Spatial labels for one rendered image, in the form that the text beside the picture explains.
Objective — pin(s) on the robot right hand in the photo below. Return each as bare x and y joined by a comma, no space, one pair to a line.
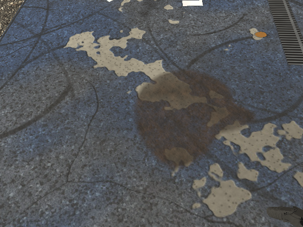
294,215

